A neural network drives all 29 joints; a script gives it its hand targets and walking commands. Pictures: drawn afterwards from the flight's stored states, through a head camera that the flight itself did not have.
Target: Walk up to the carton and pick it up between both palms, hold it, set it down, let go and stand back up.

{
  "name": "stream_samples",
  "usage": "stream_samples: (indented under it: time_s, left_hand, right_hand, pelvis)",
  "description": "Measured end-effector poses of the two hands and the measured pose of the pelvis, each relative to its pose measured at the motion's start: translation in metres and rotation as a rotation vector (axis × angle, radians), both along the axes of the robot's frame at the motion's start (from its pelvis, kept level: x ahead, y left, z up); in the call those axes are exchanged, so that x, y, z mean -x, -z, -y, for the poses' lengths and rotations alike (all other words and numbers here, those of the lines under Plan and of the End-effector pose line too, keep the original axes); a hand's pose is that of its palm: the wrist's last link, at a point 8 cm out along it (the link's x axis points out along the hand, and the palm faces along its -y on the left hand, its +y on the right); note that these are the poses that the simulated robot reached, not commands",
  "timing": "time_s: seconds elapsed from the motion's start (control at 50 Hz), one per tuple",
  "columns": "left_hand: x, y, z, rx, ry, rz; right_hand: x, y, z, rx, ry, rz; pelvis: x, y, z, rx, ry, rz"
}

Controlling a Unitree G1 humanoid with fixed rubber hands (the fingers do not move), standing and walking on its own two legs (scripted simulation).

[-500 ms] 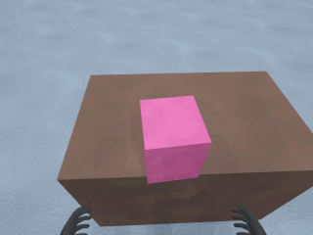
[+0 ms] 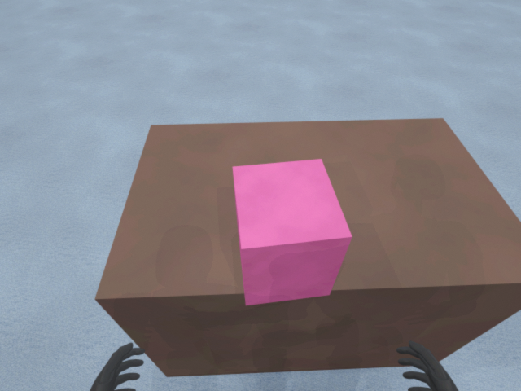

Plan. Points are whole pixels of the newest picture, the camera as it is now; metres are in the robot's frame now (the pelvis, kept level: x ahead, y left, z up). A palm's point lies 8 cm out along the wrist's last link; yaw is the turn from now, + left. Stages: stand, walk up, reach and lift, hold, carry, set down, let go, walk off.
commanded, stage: stand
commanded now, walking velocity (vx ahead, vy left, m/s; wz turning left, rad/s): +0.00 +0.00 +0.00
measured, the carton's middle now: (282, 233) +0.40 -0.03 -0.01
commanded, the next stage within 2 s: walk up in 0.46 s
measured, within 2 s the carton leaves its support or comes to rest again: neither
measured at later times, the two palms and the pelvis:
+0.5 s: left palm out of the picture +0.14 +0.25 -0.07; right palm out of the picture +0.14 -0.26 -0.07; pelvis -0.01 +0.00 +0.00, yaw +0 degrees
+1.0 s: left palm out of the picture +0.14 +0.25 -0.07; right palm out of the picture +0.13 -0.32 -0.08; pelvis +0.00 -0.02 +0.00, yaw +0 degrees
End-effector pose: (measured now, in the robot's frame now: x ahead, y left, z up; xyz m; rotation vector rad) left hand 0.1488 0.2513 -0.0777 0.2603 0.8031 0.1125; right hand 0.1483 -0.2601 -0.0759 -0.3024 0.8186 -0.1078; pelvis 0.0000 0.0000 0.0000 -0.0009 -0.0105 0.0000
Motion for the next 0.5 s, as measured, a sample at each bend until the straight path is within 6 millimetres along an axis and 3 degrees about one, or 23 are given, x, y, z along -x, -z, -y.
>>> stream_samples:
  time_s: [0.5]
  left_hand:
    - [0.008,-0.003,-0.003,-0.010,0.003,0.016]
  right_hand:
    - [0.011,-0.001,0.002,0.006,0.001,0.007]
  pelvis:
    - [0.010,0.000,0.000,0.000,0.000,0.014]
